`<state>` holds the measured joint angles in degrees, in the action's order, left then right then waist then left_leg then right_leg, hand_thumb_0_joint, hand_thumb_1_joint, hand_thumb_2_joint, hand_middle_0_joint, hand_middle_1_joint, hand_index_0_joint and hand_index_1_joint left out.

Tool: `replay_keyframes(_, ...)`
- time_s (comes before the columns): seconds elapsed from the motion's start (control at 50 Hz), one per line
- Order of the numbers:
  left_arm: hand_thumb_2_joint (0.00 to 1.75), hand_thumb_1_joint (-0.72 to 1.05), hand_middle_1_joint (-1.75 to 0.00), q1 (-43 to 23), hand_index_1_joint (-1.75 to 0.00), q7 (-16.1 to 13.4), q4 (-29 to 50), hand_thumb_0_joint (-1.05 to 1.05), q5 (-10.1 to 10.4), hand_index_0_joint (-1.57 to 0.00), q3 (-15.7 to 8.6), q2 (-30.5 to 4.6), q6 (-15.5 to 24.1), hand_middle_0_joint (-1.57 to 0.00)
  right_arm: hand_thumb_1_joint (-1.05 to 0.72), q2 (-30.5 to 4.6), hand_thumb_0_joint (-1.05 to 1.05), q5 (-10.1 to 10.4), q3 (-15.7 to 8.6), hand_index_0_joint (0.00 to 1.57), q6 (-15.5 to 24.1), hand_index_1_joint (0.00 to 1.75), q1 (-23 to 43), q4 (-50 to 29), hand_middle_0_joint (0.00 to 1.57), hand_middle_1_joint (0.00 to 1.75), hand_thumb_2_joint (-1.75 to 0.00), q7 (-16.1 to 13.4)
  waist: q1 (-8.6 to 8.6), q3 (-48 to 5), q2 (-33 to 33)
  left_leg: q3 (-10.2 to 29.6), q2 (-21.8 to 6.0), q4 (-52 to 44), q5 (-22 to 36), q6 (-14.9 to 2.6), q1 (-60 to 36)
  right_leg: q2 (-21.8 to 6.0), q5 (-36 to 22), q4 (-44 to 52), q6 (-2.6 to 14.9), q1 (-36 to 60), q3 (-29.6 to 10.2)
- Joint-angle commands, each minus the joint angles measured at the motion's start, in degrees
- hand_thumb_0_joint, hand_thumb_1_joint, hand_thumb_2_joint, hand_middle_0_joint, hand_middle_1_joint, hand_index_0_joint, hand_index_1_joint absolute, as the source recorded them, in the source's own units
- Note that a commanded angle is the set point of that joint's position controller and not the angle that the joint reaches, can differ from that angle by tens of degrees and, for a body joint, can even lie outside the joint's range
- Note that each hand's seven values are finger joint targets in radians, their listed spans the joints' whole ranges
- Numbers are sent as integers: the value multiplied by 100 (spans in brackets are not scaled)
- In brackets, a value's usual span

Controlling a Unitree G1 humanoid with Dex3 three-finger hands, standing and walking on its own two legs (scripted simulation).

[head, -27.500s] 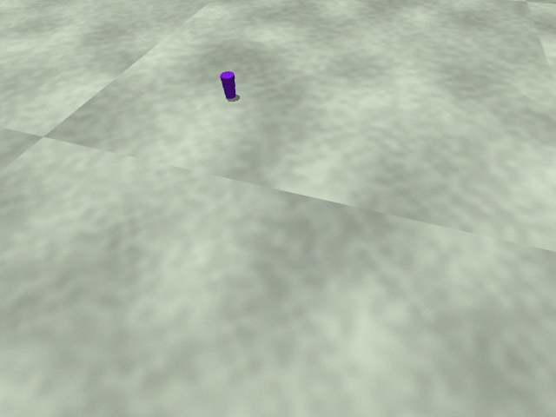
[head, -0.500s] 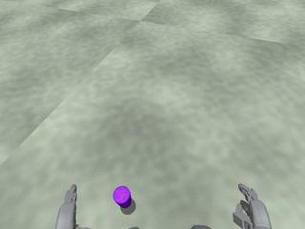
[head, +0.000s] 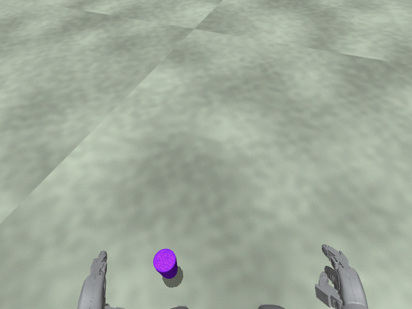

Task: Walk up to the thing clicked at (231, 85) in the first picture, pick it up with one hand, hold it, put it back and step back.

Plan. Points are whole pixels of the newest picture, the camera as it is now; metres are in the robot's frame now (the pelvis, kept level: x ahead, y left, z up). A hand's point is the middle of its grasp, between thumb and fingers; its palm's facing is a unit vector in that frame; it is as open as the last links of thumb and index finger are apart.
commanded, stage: home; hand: left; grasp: from the side
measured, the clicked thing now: (167, 265) +0.39 +0.21 -0.65
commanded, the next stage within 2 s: stand in 1.18 s
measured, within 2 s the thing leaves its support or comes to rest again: neither
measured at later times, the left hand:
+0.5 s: hand (127, 305) +0.16 +0.18 -0.06, palm faces +0.11 -0.95 -0.28, open 17.3 cm
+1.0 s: hand (124, 298) +0.17 +0.19 -0.06, palm faces +0.11 -0.95 -0.28, open 17.4 cm
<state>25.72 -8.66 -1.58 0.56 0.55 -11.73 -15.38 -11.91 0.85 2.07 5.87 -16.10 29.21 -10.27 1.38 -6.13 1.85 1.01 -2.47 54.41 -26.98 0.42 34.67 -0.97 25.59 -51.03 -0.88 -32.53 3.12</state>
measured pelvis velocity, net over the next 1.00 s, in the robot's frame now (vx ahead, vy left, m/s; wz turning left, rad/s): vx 0.00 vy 0.00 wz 0.00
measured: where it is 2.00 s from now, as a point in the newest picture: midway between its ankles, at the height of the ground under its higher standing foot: outside the picture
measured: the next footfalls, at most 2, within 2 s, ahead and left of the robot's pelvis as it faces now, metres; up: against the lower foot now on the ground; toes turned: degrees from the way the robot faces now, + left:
none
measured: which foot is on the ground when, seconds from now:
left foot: down 0.00-1.00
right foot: down 0.00-1.00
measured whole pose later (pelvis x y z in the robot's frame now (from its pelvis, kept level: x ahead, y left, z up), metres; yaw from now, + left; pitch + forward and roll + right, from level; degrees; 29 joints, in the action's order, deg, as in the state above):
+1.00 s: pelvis +0.00 +0.00 +0.00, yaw +0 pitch +7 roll -2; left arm 25.5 -8.0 -2.3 0.4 0.4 -11.6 -13.9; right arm -11.6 0.7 2.1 7.7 -15.7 30.3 -9.9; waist 0.9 -5.2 1.6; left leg 0.5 -2.3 53.6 -26.5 0.0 34.2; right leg -1.1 24.9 -50.1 -1.2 -32.2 2.6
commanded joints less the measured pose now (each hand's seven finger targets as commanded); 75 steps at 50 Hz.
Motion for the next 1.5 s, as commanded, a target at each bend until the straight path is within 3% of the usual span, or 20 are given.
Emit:
replay_keyframes(0.0, 4, -58, -5, -62, -5, -38, 963, 0, -64, -5, -348, -565, 316, -5, -90, -663, 0, -32, -326, 20, 357, 30, 430, -898, 20, 30, -90, -29, -37, -439, 16, -15, 167, -978, 1314, -22, -376, 205, -1099, 778, 125, 356, 128)
replay_keyframes(0.14, 5, -56, -5, -165, -5, -2, 934, 0, -69, -5, -309, -532, 351, -5, -90, -669, 0, -42, -344, 20, 400, 30, 389, -861, 20, 30, -90, -37, 30, -476, -115, -69, 181, -937, 1163, -58, -406, 189, -1020, 852, 100, 313, 71)
replay_keyframes(0.3, 7, -52, -6, -180, -6, 3, 930, 0, -69, -5, -357, -582, 407, -5, -90, -636, 0, -40, -302, 20, 453, 30, 508, -861, 20, 30, -90, -35, -41, -290, -155, -123, 218, -1011, 618, -85, -267, 141, -519, 1043, 89, 267, 21)
replay_keyframes(0.54, 5, -56, -5, -245, -5, 23, 985, 0, -78, -5, -273, -506, 435, -5, -90, -656, 0, -47, -332, 20, 514, 30, 413, -771, 20, 30, -90, -73, 40, -446, -28, -91, 182, -1009, 929, -65, -461, 176, -818, 909, 105, 252, 52)
replay_keyframes(0.66, 6, -53, -6, -171, -6, 18, 1012, 0, -83, -5, -292, -520, 445, -5, -90, -625, 0, -47, -308, 20, 520, 30, 436, -794, 20, 30, -90, -56, -10, -468, -74, -99, 186, -965, 1173, -61, -473, 172, -1034, 896, 105, 339, 49)
replay_keyframes(0.98, 6, -55, -6, -223, -6, 30, 1010, 0, -68, -5, -306, -542, 422, -5, -90, -655, 0, -43, -331, 20, 510, 30, 401, -754, 20, 30, -90, -26, -24, -431, 61, -47, 168, -1039, 1144, -37, -480, 192, -987, 853, 122, 289, 99)
replay_keyframes(1.14, 6, -54, -6, -131, -6, 17, 1003, 0, -81, -5, -332, -529, 391, -5, -90, -654, 0, -52, -354, 20, 479, 30, 332, -745, 20, 30, -90, -29, -16, -686, 13, -54, 149, -915, 1794, -20, -639, 190, -1555, 736, 127, 463, 96)
replay_keyframes(1.24, 5, -55, -6, -181, -5, 21, 1053, 0, -70, -5, -298, -513, 393, -5, -90, -633, 0, -52, -331, 20, 457, 30, 377, -779, 20, 30, -90, -29, -28, -538, 49, -76, 171, -934, 1637, -27, -584, 173, -1437, 805, 112, 409, 98)
replay_keyframes(1.26, 7, -53, -6, -159, -6, 32, 923, 0, -71, -5, -244, -438, 382, -5, -90, -669, 0, -49, -356, 20, 461, 30, 348, -724, 20, 30, -90, -22, 16, -455, -20, -63, 149, -975, 1557, -28, -585, 185, -1365, 795, 121, 355, 107)
replay_keyframes(1.3, 23, -37, -22, -116, -22, 18, 1102, 0, -62, -20, -399, -605, 392, -20, -90, -635, 0, -44, -326, 20, 443, 30, 406, -808, 20, 30, -90, -19, -61, -568, 28, -75, 171, -933, 1630, -35, -572, 164, -1436, 816, 117, 434, 89)
replay_keyframes(1.32, 31, -29, -30, -114, -30, 27, 935, 0, -67, -20, -317, -514, 377, -20, -90, -637, 0, -42, -326, 20, 447, 30, 411, -801, 20, 30, -90, -23, -26, -424, -129, -99, 170, -934, 1476, -49, -524, 159, -1313, 862, 97, 369, 79)
replay_keyframes(1.48, 90, 35, -30, -151, -30, 19, 1052, 0, -53, -20, -357, -540, 415, -20, -90, -646, 0, -39, -329, 20, 449, 30, 449, -822, 20, 30, -90, -14, -58, -462, -32, -87, 173, -965, 1325, -47, -494, 153, -1159, 855, 121, 378, 70)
